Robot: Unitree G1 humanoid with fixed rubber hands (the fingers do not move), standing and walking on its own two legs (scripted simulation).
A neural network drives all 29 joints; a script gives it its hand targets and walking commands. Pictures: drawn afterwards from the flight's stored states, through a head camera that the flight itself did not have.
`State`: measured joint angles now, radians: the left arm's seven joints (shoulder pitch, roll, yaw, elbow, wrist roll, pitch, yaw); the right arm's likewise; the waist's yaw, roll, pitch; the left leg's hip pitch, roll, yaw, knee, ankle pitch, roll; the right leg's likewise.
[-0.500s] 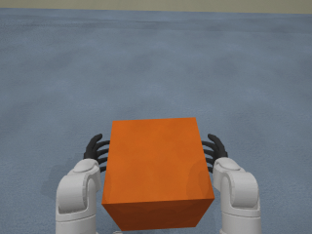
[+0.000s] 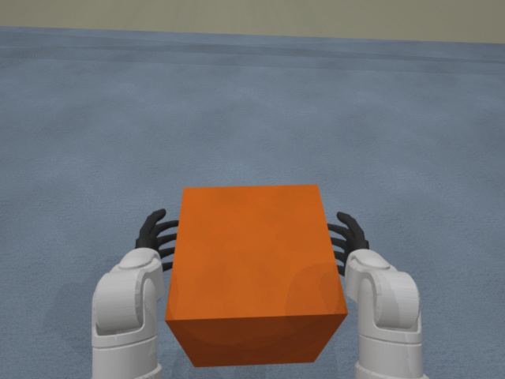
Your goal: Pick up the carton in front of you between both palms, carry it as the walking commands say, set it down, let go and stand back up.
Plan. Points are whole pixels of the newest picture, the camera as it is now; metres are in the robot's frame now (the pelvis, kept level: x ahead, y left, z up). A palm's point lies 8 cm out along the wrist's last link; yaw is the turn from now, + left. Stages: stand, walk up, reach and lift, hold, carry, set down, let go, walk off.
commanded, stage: carry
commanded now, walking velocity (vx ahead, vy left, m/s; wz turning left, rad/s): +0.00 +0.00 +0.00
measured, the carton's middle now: (252, 280) +0.28 +0.00 +0.02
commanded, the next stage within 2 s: hold in 1.62 s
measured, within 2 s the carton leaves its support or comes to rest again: neither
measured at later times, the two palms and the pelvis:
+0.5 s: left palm (159, 260) +0.27 +0.14 +0.08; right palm (357, 259) +0.27 -0.16 +0.08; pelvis +0.01 -0.01 -0.01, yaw +0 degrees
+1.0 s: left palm (161, 289) +0.25 +0.14 +0.05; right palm (354, 286) +0.25 -0.16 +0.04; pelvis -0.02 -0.01 +0.00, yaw +0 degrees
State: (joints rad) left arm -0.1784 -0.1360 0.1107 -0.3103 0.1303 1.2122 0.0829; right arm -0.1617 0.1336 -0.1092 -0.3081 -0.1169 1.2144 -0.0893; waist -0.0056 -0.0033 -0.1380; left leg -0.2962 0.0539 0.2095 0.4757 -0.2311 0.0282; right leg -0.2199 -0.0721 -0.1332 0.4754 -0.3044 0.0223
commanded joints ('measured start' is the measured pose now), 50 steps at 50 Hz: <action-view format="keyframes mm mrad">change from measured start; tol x2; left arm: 1 -366 -880 -685 42 -392 19 -263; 9 -448 -923 -695 8 -421 6 -264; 18 -434 -915 -706 -23 -425 8 -263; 26 -393 -929 -714 35 -391 -22 -273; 38 -382 -875 -664 135 -310 -180 -272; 45 -369 -830 -579 239 -222 -306 -269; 50 -407 -830 -500 344 -156 -417 -273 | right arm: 1 -440 881 704 -11 395 13 264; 8 -513 923 713 -26 417 2 262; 18 -482 919 710 -51 410 0 256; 25 -441 933 719 -1 388 -19 268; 36 -441 891 690 85 324 -156 273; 44 -417 838 599 195 231 -290 270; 50 -453 831 501 315 150 -421 272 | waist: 1 3 -36 -218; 14 7 -9 -267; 31 6 1 -150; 50 6 6 -151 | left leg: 1 142 122 -102 54 534 -27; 11 163 117 -94 91 532 -25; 25 126 128 -110 32 351 -20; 32 109 128 -123 -17 224 -19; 50 94 128 -136 -55 122 -17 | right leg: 1 59 -116 69 8 622 -1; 5 70 -110 64 33 686 -2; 10 70 -104 62 52 648 -12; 23 36 -99 73 16 436 -29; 32 -5 -95 86 -46 246 -37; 50 -43 -87 92 -73 131 -43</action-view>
